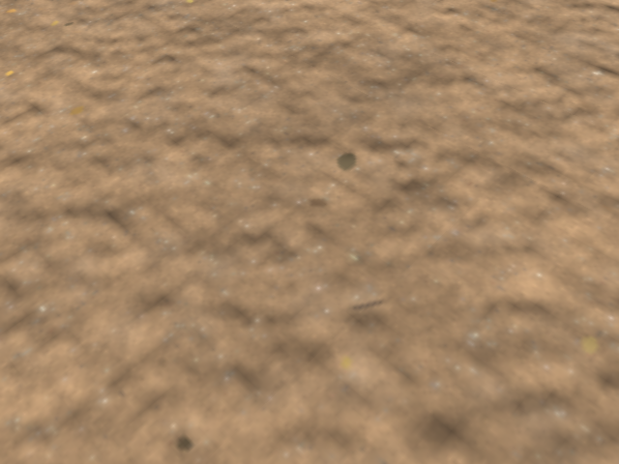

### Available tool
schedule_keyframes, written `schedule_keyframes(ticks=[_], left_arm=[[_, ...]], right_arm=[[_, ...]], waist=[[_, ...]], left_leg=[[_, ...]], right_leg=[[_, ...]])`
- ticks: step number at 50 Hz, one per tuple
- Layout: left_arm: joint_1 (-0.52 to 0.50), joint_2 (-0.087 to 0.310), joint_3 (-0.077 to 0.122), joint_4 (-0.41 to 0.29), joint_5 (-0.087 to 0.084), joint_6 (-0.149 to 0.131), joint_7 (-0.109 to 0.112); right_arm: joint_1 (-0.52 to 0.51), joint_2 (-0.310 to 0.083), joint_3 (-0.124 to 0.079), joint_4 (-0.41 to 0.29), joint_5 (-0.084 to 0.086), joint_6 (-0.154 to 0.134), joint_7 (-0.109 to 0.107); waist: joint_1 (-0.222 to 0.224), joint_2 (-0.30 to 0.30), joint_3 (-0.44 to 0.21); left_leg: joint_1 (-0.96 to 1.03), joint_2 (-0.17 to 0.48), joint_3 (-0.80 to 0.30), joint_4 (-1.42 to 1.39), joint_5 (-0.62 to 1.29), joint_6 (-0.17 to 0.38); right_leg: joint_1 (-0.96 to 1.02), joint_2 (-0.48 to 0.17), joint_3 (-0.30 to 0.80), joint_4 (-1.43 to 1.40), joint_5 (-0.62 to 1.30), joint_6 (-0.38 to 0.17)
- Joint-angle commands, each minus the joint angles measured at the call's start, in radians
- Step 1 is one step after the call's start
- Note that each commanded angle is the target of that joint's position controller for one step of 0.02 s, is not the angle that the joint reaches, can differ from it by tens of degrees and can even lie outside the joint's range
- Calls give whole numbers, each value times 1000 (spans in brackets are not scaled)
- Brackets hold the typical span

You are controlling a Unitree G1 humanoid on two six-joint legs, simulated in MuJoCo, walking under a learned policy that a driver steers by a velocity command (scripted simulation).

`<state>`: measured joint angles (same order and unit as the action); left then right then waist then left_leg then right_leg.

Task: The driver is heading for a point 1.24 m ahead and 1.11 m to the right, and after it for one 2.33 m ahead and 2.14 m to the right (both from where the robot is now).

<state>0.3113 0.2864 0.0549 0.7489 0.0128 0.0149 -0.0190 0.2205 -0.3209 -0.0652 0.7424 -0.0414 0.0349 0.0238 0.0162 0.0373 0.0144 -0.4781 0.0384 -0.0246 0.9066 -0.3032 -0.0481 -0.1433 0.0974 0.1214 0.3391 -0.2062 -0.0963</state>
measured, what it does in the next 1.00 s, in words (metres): walks ahead, turning right: left foot, then right foot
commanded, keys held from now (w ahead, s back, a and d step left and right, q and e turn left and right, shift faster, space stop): w+e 1.00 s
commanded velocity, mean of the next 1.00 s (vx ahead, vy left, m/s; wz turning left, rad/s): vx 0.45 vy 0.00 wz -0.60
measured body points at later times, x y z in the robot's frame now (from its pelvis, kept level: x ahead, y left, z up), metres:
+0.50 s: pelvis +0.18 +0.02 +0.00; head +0.21 +0.04 +0.45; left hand +0.40 +0.24 -0.12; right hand +0.13 -0.25 -0.11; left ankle +0.14 +0.14 -0.75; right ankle +0.21 -0.13 -0.67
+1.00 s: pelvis +0.42 -0.13 -0.01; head +0.45 -0.16 +0.44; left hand +0.61 +0.08 -0.12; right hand +0.41 -0.43 -0.12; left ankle +0.61 -0.04 -0.67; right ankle +0.38 -0.15 -0.75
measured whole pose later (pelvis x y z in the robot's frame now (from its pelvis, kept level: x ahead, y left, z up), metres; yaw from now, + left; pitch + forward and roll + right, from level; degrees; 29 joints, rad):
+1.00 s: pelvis +0.42 -0.13 -0.01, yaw -35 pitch +1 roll +0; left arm 0.36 0.29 0.06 0.81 0.00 -0.04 -0.01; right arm 0.15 -0.28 -0.02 0.70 -0.05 -0.01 0.02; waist 0.03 0.03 0.05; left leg -0.67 0.14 -0.03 0.98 -0.21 -0.05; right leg -0.14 0.17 0.08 0.32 -0.19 -0.15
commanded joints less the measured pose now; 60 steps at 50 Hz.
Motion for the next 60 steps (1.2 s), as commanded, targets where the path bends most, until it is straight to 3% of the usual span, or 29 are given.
schedule_keyframes(ticks=[1, 7, 9, 10, 11, 12, 13, 14, 15, 17, 19, 23, 26, 30, 32, 34, 35, 36, 37, 38, 39, 40, 41, 43, 47, 50, 56, 58, 60], left_arm=[[43, 177, 47, -37, 5, -27, 4], [67, 200, 58, -33, 10, -43, 0], [11, 199, 58, -46, 9, -48, 0], [-22, 191, 56, -51, 4, -49, 2], [-23, 150, 45, -53, 0, -58, 4], [-24, 58, 18, -83, -19, -69, 1], [-22, 93, 22, -104, -2, -63, 7], [4, 128, 27, -78, 17, -52, 7], [-8, 131, 29, -57, 22, -49, -6], [-17, 110, 28, -40, 24, -39, -32], [-43, 97, 22, -47, 27, -29, -47], [-154, 78, 13, -88, 27, -22, -58], [-252, 50, -3, -123, 26, -24, -68], [-367, 30, -22, -168, 28, -25, -83], [-349, 41, -20, -167, 33, -24, -74], [-222, 74, -4, -134, 38, -29, -57], [-71, 100, 12, -87, 43, -38, -46], [88, 164, 39, -40, 50, -40, -26], [48, 272, 64, -61, 36, -32, -10], [107, 272, 71, -83, 5, -24, -4], [65, 242, 66, -51, 1, -22, 5], [27, 193, 54, -40, -5, -27, 11], [-16, 162, 45, -41, -3, -35, 14], [-53, 126, 30, -43, -10, -49, 14], [4, 148, 38, -17, -10, -70, 9], [76, 146, 39, 6, -12, -70, 10], [196, 155, 42, 44, -5, -70, 25], [200, 165, 44, 48, 0, -67, 33], [147, 182, 47, 40, 1, -67, 39]], right_arm=[[-116, -69, -13, -90, 3, -31, 0], [-183, -66, -2, -126, 18, -60, -2], [-101, -66, -1, -109, 28, -72, -13], [-17, -65, -3, -85, 27, -82, -23], [80, -106, -15, -61, 18, -94, -37], [190, -214, -36, -59, -6, -102, -53], [209, -279, -53, -42, -5, -93, -52], [140, -205, -38, -50, 0, -87, -47], [88, -132, -20, -62, 11, -90, -41], [51, -74, -2, -59, 13, -101, -41], [82, -69, 0, -39, 16, -117, -36], [144, -60, -1, 0, 23, -133, -23], [154, -53, 2, 23, 22, -132, -21], [188, -86, -5, 58, 23, -128, -30], [202, -107, -7, 77, 22, -118, -37], [214, -143, -12, 90, 20, -103, -44], [209, -149, -11, 86, 24, -95, -47], [209, -134, -5, 63, 17, -94, -44], [260, 1, 23, -7, 19, -98, -18], [147, -98, 3, -38, 17, -102, -18], [58, -99, 4, -64, 27, -110, -17], [62, -80, 16, -60, 28, -120, -19], [68, -77, 15, -46, 17, -115, -20], [123, -70, 17, -33, -10, -79, -15], [40, -37, 21, -63, -13, -48, -4], [-98, -38, 22, -105, -9, -48, -4], [-289, -32, 35, -167, 2, -66, 6], [-316, -39, 37, -185, 7, -74, 6], [-237, -60, 31, -167, 11, -80, -2]], waist=[[40, -156, 36], [49, -149, 43], [-12, -145, 38], [-70, -117, 28], [-116, -48, -12], [-157, 169, -105], [-124, 245, -99], [-64, 121, 4], [-45, 45, 59], [-26, 72, 67], [-32, 89, 40], [-46, 60, 44], [-56, 63, 63], [-76, 59, 89], [-56, 65, 64], [7, 80, -34], [74, 61, -123], [139, -13, -223], [38, -273, -314], [122, -159, -391], [99, -96, -229], [53, -60, -110], [8, -27, -54], [-50, -44, -48], [-38, -52, -13], [9, -70, 28], [83, -87, 35], [83, -100, 38], [31, -115, 25]], left_leg=[[-167, -8, -4, -100, 27, -8], [-19, -44, -11, -273, 7, 11], [182, -61, -17, -367, 24, 29], [348, -71, -8, -451, 71, 38], [530, -16, -60, -497, 32, 50], [696, 244, -370, -639, -283, 108], [638, 381, -728, -768, -555, 181], [529, 376, -676, -754, -579, 197], [452, 321, -545, -748, -465, 186], [414, 225, -306, -763, -176, 161], [428, 194, -177, -756, 53, 161], [470, 199, -34, -750, 332, 181], [461, 179, 69, -747, 443, 177], [482, 197, 147, -740, 526, 160], [536, 209, 191, -646, 796, 145], [568, 218, 225, -406, 1101, 137], [497, 212, 243, -200, 1050, 126], [301, 189, 251, 83, 758, 104], [-133, 23, 221, 432, -224, 46], [-241, -42, 23, 562, -229, 45], [-308, 21, -16, 522, -94, 54], [-261, 56, 0, 422, -29, 55], [-196, 80, -4, 348, -22, 50], [-89, 92, -7, 277, -41, 26], [-132, 85, 23, 144, 59, -6], [-217, 74, 22, 8, 185, -14], [-245, 6, 22, -205, 275, 6], [-194, -16, 14, -270, 259, 24], [-18, -44, 7, -351, 211, 51]], right_leg=[[80, -242, 324, -166, -233, -162], [-21, -231, 396, -101, -219, -159], [-137, -205, 405, -56, -184, -121], [-231, -166, 383, 10, -172, -90], [-337, -102, 322, 138, -191, -50], [-467, 16, 145, 444, -300, 7], [-590, 78, 38, 645, -390, 13], [-607, -23, 48, 755, -308, 8], [-585, -54, 33, 761, -230, 11], [-550, -99, -7, 749, -112, 37], [-558, -107, -28, 793, -37, 54], [-645, -120, -49, 772, 38, 75], [-619, -127, -106, 604, 116, 78], [-504, -125, -203, 359, 123, 35], [-419, -81, -244, 294, 59, -6], [-247, -3, -270, 261, -30, -57], [-45, 25, -251, 199, -9, -89], [212, -73, -101, 166, -99, -128], [514, -396, 422, 127, -154, -245], [533, -450, 682, -2, -79, -304], [435, -404, 487, -19, 41, -271], [270, -367, 371, -34, 189, -243], [154, -308, 289, -45, 292, -208], [31, -246, 202, -72, 400, -195], [-41, -196, 180, -126, 337, -186], [0, -182, 202, -139, 307, -158], [151, -189, 247, -57, 462, -134], [173, -205, 276, -28, 509, -123], [129, -204, 286, 18, 572, -86]])
Velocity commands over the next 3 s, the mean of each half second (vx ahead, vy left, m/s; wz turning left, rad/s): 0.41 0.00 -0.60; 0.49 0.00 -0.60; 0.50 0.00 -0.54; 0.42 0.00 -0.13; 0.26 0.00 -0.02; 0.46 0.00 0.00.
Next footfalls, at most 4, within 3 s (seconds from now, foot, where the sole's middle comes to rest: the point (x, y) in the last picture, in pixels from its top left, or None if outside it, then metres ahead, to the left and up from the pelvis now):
0.22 left None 0.18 0.13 -0.79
0.72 right None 0.41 -0.17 -0.79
1.26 left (448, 345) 0.78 -0.24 -0.79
1.76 right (589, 352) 0.75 -0.56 -0.79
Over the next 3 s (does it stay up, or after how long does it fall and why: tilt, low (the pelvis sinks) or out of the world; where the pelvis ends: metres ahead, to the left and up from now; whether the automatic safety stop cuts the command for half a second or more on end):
stays up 0.95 -0.80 0.00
